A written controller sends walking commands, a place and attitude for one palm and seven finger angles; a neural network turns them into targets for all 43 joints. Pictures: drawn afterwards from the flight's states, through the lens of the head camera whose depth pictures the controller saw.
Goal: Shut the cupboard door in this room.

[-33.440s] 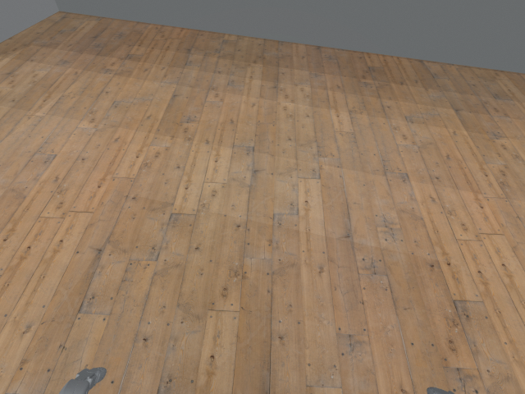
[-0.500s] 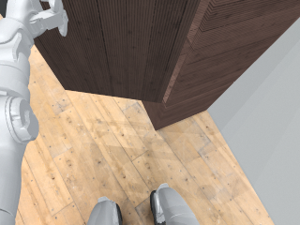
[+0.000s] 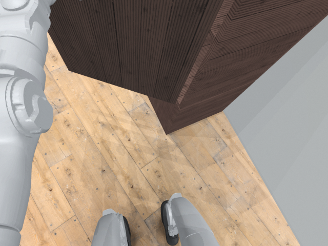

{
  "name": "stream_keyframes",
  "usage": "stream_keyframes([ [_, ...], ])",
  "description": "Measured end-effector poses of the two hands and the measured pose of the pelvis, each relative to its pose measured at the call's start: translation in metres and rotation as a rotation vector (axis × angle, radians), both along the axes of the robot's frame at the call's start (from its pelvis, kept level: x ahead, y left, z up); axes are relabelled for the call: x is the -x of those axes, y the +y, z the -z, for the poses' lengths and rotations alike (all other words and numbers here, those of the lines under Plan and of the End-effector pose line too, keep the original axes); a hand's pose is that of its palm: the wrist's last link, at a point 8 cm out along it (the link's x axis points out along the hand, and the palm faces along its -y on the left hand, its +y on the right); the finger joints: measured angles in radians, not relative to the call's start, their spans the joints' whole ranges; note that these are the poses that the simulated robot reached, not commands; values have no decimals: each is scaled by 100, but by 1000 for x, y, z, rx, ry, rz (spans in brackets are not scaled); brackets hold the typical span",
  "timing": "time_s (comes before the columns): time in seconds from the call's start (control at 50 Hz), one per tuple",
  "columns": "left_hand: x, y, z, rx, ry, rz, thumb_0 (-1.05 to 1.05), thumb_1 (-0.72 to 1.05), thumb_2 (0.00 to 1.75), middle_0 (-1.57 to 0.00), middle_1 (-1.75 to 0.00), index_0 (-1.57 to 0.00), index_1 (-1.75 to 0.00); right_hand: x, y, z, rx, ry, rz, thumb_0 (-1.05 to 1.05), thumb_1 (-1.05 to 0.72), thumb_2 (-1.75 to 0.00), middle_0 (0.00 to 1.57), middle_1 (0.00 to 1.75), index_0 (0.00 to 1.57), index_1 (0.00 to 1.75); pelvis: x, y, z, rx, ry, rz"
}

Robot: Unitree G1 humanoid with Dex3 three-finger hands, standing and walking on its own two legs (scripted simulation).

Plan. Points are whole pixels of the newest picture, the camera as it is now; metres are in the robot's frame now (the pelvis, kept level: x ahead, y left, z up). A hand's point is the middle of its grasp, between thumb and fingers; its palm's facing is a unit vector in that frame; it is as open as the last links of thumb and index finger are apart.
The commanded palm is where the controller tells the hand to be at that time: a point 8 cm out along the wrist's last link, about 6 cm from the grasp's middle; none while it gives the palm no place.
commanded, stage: pull the fist back off the door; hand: left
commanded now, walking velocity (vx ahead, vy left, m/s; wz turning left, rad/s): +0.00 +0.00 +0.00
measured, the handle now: out of the picture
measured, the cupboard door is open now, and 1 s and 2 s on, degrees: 49 48 48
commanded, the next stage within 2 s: draw the hand back to the body in 0.78 s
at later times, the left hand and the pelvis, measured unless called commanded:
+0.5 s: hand out of the picture +0.57 +0.05 +0.16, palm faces +0.02 -1.00 -0.05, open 3.1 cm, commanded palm +0.53 +0.10 +0.15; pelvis +0.03 -0.02 +0.04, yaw +0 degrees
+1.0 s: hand (79, 13) +0.53 +0.06 +0.16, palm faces +0.06 -1.00 +0.03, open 3.1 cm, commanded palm +0.47 +0.12 +0.16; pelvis +0.00 -0.02 +0.04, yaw +0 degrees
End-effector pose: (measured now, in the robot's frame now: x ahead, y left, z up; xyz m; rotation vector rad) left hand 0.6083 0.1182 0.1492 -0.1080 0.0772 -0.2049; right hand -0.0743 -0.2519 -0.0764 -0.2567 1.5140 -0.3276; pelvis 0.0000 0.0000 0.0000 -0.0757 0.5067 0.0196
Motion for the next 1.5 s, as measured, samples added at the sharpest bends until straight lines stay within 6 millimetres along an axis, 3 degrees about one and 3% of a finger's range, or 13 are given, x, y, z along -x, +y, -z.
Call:
stream_keyframes([
  [0.12, 0, -5, 10, -112, -52, -283, 1, 89, 92, -130, -150, -129, -150, -4, 15, 3, -105, -13, -13, 0, -91, -89, 20, 30, 20, 30, -6, -4, -2, -8, 17, 13],
  [0.18, 8, -10, 10, -194, -94, -267, 1, 89, 91, -130, -150, -129, -150, -5, 22, 3, -155, -12, 18, 0, -91, -89, 20, 30, 20, 30, -10, -6, -8, -16, -3, 21],
  [0.26, 21, -15, 13, -175, 6, -214, 2, 90, 90, -130, -150, -129, -150, -11, 24, -2, -185, -21, 49, 0, -91, -89, 20, 30, 21, 30, -17, -10, -22, -25, -49, 25],
  [0.44, 49, -12, -21, -132, -82, -244, 2, 90, 90, -130, -150, -129, -150, -42, -8, -14, -135, -132, -7, 0, -91, -89, 20, 30, 20, 30, -26, -19, -38, -39, -135, 20],
  [0.64, 100, -5, 24, -112, 6, -233, 2, 90, 90, -130, -150, -129, -150, -82, -38, -17, -79, -222, -69, 0, -91, -89, 20, 30, 20, 30, -18, -22, -43, -53, -193, 17],
  [0.8, 114, -18, -5, -175, -150, -195, 2, 90, 90, -130, -150, -130, -150, -108, -34, -3, -87, -310, -94, 0, -91, -90, 20, 30, 20, 30, -9, -21, -38, -59, -216, 2],
  [0.92, 105, -19, 0, -134, 14, -232, 2, 90, 90, -130, -150, -130, -150, -102, -23, -3, -106, -334, -76, 0, -91, -89, 20, 30, 20, 30, -3, -21, -41, -65, -219, 9],
  [1.0, 107, -9, -7, -85, -71, -264, 2, 90, 90, -130, -150, -129, -150, -88, -19, -5, -112, -321, -61, 0, -91, -89, 20, 30, 20, 30, -3, -21, -42, -68, -213, 31],
  [1.08, 128, 11, -16, -149, -168, -253, 2, 90, 90, -130, -150, -129, -150, -77, -17, -5, -130, -306, -28, 0, -91, -89, 20, 30, 20, 30, -8, -20, -45, -70, -232, 52],
  [1.14, 151, 29, -10, -175, -110, -245, 2, 90, 90, -130, -150, -129, -150, -79, -17, -8, -138, -308, -9, 0, -91, -89, 20, 30, 20, 30, -12, -19, -51, -67, -272, 53],
  [1.24, 193, 54, -12, -116, -69, -277, 2, 90, 90, -130, -150, -129, -150, -110, -21, -22, -106, -395, -36, 1, -91, -89, 20, 30, 20, 30, -14, -19, -61, -60, -348, 34],
  [1.36, 229, 65, -45, -136, -208, -242, 2, 90, 90, -130, -150, -129, -149, -177, -21, -43, -74, -596, -135, 1, -91, -90, 20, 30, 20, 30, -10, -15, -66, -61, -415, 11],
  [1.5, 276, 80, -51, -249, -168, -267, 2, 90, 90, -122, -141, -121, -140, -246, 0, -74, -102, -811, -198, 1, -91, -90, 20, 30, 20, 30, -8, -11, -74, -74, -485, 14],
])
